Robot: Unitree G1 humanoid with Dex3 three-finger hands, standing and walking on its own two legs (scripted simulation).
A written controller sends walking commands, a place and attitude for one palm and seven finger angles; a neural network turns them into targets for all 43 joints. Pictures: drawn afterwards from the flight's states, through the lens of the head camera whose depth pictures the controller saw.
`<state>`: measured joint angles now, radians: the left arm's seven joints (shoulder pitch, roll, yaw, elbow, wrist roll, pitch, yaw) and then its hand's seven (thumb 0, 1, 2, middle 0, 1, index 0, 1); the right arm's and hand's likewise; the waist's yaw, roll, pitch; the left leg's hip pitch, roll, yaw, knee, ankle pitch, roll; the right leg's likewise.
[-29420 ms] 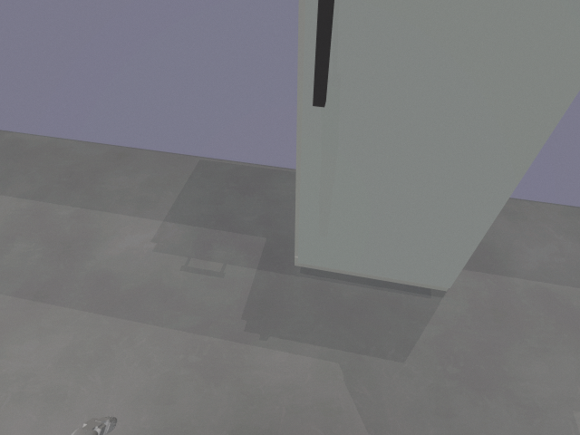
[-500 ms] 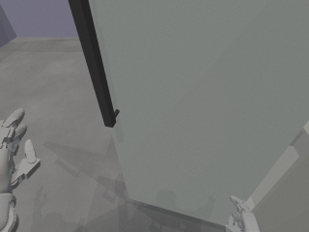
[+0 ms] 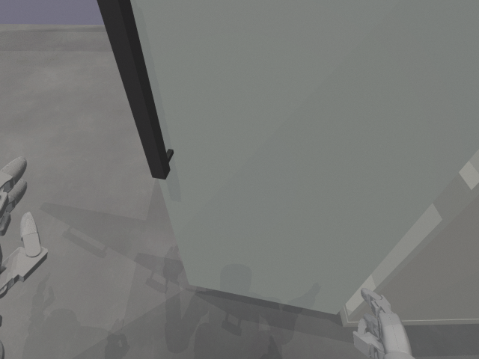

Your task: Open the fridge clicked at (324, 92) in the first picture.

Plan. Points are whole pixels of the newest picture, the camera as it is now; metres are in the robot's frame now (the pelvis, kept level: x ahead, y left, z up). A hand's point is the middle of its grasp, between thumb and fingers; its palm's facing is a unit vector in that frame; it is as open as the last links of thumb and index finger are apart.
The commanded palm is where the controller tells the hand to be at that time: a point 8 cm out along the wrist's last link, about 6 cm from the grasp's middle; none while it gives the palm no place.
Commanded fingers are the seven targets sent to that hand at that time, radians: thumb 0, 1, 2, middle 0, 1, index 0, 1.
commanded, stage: step back with the hand held close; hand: left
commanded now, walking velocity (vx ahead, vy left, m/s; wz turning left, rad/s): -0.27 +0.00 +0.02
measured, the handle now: (143, 77) +0.45 +0.19 +0.25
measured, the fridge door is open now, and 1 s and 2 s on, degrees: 77 77 77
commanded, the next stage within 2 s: stop stepping back and stand still in 0.80 s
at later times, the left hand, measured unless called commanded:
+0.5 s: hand out of the picture +0.11 +0.29 +0.16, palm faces +0.51 -0.77 -0.38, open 7.4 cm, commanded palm +0.04 +0.32 +0.18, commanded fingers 0.00 0.90 0.90 -0.20 -0.30 -0.20 -0.30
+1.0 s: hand out of the picture +0.01 +0.30 +0.17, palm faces +0.41 -0.81 -0.42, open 7.4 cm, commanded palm -0.06 +0.34 +0.18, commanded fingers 0.00 0.90 0.90 -0.20 -0.30 -0.20 -0.30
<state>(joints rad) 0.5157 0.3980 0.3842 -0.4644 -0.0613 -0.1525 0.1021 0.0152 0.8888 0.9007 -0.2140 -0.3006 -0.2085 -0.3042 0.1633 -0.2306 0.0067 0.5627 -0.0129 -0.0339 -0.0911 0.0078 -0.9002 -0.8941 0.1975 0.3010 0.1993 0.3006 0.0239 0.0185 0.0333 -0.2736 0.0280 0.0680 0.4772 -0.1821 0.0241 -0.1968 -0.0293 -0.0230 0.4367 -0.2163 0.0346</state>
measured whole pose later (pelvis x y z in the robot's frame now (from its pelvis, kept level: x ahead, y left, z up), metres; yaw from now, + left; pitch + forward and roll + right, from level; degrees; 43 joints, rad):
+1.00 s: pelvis -0.20 +0.04 +0.00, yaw +1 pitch +0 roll -3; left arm 0.50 0.45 0.45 -0.56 -0.06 -0.22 0.13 0.02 0.89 0.90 -0.21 -0.30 -0.21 -0.30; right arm 0.15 -0.16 0.01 0.58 -0.02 -0.15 -0.05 0.01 -0.90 -0.89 0.20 0.30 0.20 0.30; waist 0.01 -0.04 0.06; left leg -0.40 0.02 0.04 0.47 -0.07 0.06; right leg -0.38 0.08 0.02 0.87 -0.46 0.01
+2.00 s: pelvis -0.27 +0.05 -0.02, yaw +6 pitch -1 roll +0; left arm 0.25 0.15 0.01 0.86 0.01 0.04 0.02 -0.01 0.98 0.90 -0.21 -0.30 -0.20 -0.30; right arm 0.19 -0.22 0.00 0.88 -0.04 0.02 -0.01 0.00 -0.90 -0.89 0.20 0.30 0.20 0.30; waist -0.04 -0.01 0.05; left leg -0.38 -0.01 -0.01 0.64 -0.28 0.01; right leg -0.30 0.02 -0.01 0.65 -0.33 -0.03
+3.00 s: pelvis -0.24 +0.07 +0.01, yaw +5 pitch -1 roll +0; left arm 0.17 0.26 0.01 1.15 0.01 0.00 0.01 0.01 0.91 0.90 -0.20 -0.30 -0.20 -0.30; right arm 0.15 -0.25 -0.01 1.14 -0.02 0.00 -0.02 0.00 -0.90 -0.89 0.20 0.30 0.20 0.30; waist 0.00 0.00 0.07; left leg -0.20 -0.02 0.02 0.37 -0.16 0.02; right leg -0.12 0.01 0.02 0.37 -0.22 0.00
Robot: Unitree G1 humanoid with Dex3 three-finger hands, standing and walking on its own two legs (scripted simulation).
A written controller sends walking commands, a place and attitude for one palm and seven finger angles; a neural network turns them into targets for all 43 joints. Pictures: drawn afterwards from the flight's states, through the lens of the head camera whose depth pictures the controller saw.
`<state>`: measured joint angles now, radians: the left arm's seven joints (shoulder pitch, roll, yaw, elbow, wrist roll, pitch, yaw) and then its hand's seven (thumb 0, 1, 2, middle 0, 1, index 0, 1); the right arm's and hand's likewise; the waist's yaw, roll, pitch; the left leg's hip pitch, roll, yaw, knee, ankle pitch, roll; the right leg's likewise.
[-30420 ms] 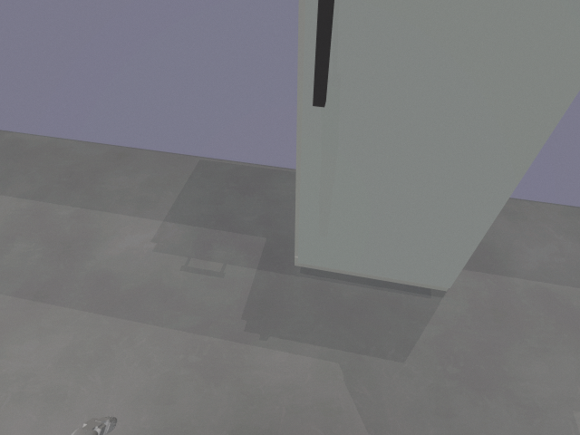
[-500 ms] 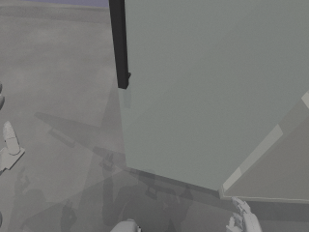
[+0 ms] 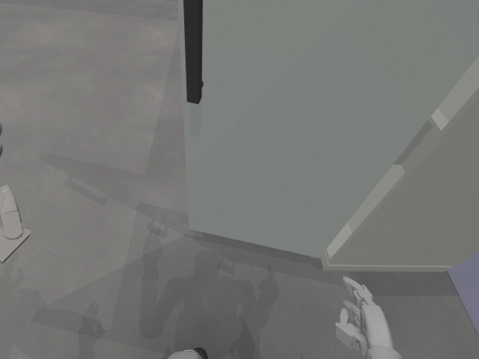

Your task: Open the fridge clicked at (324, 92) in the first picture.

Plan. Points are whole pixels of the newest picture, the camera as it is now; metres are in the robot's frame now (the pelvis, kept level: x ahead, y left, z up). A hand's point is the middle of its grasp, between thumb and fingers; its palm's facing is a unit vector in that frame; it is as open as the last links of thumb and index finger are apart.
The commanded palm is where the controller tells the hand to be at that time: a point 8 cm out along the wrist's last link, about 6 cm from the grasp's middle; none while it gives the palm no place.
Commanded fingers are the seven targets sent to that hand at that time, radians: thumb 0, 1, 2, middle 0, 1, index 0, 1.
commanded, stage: stop stepping back and stand still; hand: left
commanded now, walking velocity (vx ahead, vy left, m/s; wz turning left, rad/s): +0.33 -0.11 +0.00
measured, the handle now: (197, 4) +0.65 +0.15 +0.25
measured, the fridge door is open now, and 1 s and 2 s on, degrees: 77 77 77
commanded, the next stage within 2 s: let the arm hang, fingers relaxed in 0.60 s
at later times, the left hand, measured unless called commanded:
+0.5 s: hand out of the picture +0.13 +0.28 +0.17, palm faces +0.44 -0.80 -0.41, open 7.4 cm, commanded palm +0.07 +0.32 +0.18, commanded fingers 0.00 0.90 0.90 -0.20 -0.30 -0.20 -0.30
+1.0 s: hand out of the picture -0.01 +0.19 -0.17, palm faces +0.09 -0.98 -0.18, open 7.0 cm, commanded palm none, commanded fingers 0.00 0.90 0.90 -0.20 -0.30 -0.20 -0.30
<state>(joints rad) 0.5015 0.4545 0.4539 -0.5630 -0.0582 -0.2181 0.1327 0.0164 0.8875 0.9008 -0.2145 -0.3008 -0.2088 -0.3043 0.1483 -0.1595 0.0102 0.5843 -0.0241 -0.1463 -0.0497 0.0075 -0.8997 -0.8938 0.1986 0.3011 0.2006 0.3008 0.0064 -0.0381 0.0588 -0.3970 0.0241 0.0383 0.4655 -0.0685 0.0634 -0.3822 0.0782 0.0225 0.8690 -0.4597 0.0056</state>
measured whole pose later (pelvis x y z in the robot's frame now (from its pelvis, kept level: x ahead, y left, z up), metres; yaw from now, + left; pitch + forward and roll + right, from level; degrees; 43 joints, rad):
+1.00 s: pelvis -0.07 +0.02 -0.01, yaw +5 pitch -1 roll +0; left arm 0.25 0.15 0.01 0.86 0.01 0.04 0.02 -0.01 0.98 0.90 -0.21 -0.30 -0.20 -0.30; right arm 0.19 -0.22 0.00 0.88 -0.04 0.02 -0.01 0.00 -0.90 -0.89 0.20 0.30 0.20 0.30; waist -0.04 -0.01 0.05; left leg -0.38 -0.01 -0.01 0.64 -0.28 0.01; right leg -0.30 0.02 -0.01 0.65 -0.33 -0.03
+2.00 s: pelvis -0.04 +0.03 +0.01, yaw +4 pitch -1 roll +0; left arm 0.17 0.26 0.01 1.15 0.01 0.00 0.01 0.01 0.91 0.90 -0.20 -0.30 -0.20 -0.30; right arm 0.15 -0.25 -0.01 1.14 -0.02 0.00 -0.02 0.00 -0.90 -0.89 0.20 0.30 0.20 0.30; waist 0.00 0.00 0.07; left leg -0.20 -0.02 0.02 0.37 -0.16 0.02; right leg -0.12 0.01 0.02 0.37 -0.22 0.00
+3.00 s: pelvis -0.02 +0.02 +0.01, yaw +3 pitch -2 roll +0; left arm 0.11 0.32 0.01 1.13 0.01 -0.01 0.00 0.01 0.90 0.90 -0.21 -0.30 -0.20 -0.30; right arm 0.10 -0.32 0.00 1.13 -0.02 0.00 -0.01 0.00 -0.90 -0.89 0.20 0.30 0.20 0.30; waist -0.01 0.00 0.06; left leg -0.13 0.01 0.02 0.32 -0.17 0.00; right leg -0.05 0.03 0.03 0.30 -0.22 -0.02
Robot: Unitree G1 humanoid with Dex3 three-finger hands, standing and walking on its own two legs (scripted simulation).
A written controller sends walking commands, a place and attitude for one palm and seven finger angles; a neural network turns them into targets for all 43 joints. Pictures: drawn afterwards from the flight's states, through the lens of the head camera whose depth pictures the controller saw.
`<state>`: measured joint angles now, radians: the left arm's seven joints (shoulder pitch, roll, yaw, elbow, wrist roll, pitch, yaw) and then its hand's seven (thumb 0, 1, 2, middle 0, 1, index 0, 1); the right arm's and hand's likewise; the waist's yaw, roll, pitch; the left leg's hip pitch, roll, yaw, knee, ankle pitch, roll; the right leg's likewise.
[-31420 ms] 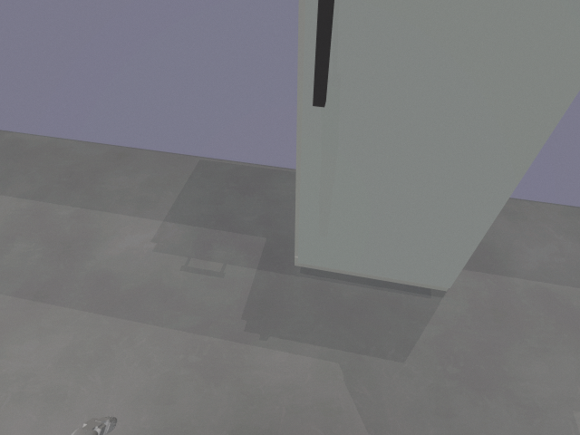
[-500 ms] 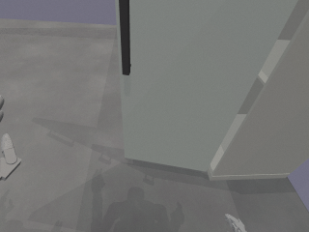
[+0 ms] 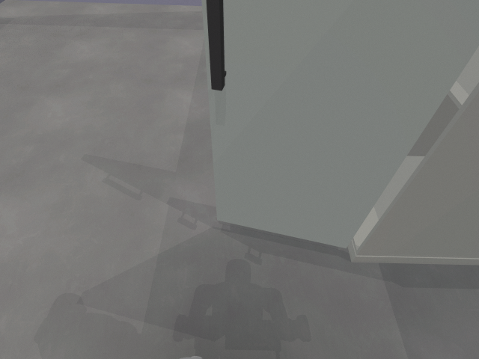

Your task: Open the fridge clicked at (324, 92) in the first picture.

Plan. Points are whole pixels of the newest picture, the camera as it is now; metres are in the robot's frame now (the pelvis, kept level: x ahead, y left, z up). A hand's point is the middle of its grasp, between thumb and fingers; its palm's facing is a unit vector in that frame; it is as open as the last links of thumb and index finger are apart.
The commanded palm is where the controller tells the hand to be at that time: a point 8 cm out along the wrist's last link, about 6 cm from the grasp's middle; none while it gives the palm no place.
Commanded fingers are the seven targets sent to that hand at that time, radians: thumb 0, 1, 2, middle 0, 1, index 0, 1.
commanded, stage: let the arm hang, fingers relaxed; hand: left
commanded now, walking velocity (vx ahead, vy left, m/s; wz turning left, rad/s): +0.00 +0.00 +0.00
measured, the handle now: out of the picture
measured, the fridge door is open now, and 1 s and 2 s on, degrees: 77 77 77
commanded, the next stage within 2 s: look to check the result in 0.80 s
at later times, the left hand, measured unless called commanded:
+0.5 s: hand out of the picture +0.05 +0.22 -0.15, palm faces -0.01 -0.97 -0.24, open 7.4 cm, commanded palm none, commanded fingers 0.00 0.90 0.90 -0.20 -0.30 -0.20 -0.30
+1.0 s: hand out of the picture +0.07 +0.23 -0.15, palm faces -0.03 -0.96 -0.27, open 7.4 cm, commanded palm none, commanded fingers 0.00 0.90 0.90 -0.20 -0.30 -0.20 -0.30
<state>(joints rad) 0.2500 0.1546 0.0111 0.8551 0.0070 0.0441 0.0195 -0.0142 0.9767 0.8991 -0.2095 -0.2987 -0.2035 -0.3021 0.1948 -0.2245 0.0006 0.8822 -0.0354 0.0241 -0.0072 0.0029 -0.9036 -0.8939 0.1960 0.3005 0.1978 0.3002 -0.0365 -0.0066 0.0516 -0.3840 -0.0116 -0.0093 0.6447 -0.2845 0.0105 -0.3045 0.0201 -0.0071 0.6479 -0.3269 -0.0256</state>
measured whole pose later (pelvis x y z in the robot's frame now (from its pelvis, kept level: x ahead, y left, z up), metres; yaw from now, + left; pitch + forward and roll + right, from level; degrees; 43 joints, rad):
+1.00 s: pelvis +0.03 +0.01 +0.02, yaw -1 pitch -1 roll +0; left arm 0.17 0.26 0.01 1.15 0.01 0.00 0.01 0.01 0.91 0.90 -0.20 -0.30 -0.20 -0.30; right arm 0.15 -0.25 -0.01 1.14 -0.02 0.00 -0.02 0.00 -0.90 -0.89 0.20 0.30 0.20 0.30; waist 0.00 0.00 0.07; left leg -0.20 -0.02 0.02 0.37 -0.16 0.02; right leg -0.12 0.01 0.02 0.37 -0.22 0.00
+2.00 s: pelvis +0.05 +0.00 +0.03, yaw -2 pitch -2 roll +0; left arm 0.11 0.32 0.01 1.13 0.01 -0.01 0.00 0.01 0.90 0.90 -0.21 -0.30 -0.20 -0.30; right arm 0.10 -0.32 0.00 1.13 -0.02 0.00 -0.01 0.00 -0.90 -0.89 0.20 0.30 0.20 0.30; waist -0.01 0.00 0.06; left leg -0.13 0.01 0.02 0.32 -0.17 0.00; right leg -0.05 0.03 0.03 0.30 -0.22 -0.02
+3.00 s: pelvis +0.05 +0.00 +0.03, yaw -2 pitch -1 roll +0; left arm 0.11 0.32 0.00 1.13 0.01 -0.01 0.00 0.01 0.90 0.90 -0.21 -0.30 -0.20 -0.30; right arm 0.10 -0.31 0.00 1.14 -0.02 0.00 -0.01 0.00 -0.90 -0.89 0.20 0.30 0.20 0.30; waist -0.01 -0.01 0.07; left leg -0.13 0.01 0.02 0.32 -0.16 0.00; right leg -0.05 0.04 0.03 0.29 -0.21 -0.03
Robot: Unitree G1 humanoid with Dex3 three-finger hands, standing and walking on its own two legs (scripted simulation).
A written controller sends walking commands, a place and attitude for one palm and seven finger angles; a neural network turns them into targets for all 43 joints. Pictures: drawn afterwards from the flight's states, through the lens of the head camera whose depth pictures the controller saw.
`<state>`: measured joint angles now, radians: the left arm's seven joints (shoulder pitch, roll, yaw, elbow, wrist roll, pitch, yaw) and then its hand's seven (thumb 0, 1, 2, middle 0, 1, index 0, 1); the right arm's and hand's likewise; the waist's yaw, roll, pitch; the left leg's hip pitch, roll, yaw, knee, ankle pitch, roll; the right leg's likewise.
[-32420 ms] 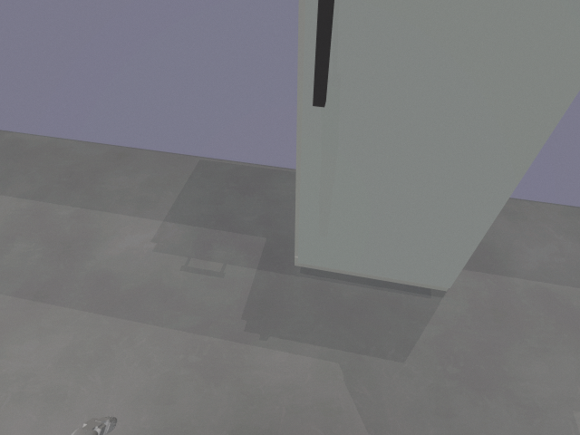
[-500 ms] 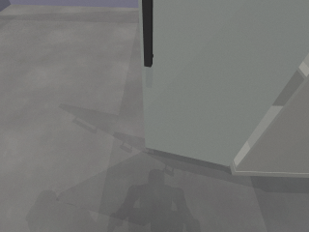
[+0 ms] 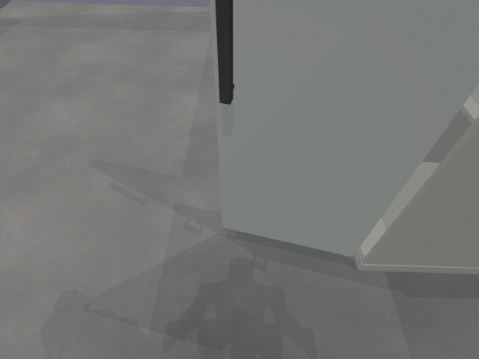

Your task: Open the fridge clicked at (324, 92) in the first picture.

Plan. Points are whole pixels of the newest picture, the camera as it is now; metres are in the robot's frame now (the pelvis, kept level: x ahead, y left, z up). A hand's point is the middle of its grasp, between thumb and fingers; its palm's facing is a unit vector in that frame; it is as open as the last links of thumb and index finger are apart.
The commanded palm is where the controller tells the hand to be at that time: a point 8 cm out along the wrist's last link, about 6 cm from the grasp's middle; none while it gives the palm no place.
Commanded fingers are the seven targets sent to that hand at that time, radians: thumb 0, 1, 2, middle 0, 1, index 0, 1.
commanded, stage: look to check the result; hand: left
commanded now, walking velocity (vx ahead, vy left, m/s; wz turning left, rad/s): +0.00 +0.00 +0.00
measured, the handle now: (227, 13) +0.70 +0.07 +0.24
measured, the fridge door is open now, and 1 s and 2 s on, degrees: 77 77 77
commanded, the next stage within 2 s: stand and wait in 0.40 s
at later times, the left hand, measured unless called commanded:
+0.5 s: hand out of the picture +0.10 +0.23 -0.16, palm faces -0.03 -0.95 -0.33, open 7.4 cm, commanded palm none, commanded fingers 0.00 0.90 0.90 -0.20 -0.30 -0.20 -0.30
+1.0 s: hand out of the picture +0.10 +0.23 -0.16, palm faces -0.04 -0.94 -0.33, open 7.4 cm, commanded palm none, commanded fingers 0.00 0.90 0.90 -0.20 -0.30 -0.20 -0.30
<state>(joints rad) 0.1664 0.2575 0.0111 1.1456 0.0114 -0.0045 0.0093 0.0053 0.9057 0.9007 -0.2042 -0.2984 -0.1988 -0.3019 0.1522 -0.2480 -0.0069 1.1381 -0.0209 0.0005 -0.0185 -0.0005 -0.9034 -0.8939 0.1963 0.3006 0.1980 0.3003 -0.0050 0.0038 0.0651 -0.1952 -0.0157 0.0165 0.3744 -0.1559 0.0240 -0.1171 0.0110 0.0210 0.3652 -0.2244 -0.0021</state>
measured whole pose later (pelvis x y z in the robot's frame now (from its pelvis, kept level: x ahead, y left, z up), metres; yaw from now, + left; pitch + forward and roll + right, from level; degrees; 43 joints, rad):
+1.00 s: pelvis +0.02 -0.02 +0.00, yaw -1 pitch -2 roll +0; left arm 0.11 0.32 0.01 1.13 0.01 -0.01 0.00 0.01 0.90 0.90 -0.21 -0.30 -0.20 -0.30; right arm 0.10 -0.32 0.00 1.13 -0.02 0.00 -0.01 0.00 -0.90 -0.89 0.20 0.30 0.20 0.30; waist -0.01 0.00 0.06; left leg -0.13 0.01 0.02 0.32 -0.17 0.00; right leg -0.05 0.03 0.03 0.30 -0.22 -0.02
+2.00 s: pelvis +0.02 -0.02 +0.00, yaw -1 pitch -1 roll +0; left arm 0.11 0.32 0.00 1.13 0.01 -0.01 0.00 0.01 0.90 0.90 -0.21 -0.30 -0.20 -0.30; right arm 0.10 -0.31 0.00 1.14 -0.02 0.00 -0.01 0.00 -0.90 -0.89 0.20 0.30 0.20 0.30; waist -0.01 -0.01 0.07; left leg -0.13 0.01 0.02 0.32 -0.16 0.00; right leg -0.05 0.04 0.03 0.29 -0.21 -0.03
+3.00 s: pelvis +0.02 -0.02 +0.00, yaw -1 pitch -2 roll +0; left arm 0.11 0.32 0.00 1.13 0.01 -0.01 0.00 0.01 0.90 0.90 -0.21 -0.30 -0.20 -0.30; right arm 0.11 -0.32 0.00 1.14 -0.02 0.00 -0.02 0.00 -0.90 -0.89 0.20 0.30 0.20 0.30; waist -0.01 0.00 0.06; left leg -0.11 0.02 0.03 0.30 -0.16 -0.01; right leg -0.04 0.04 0.04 0.28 -0.21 -0.04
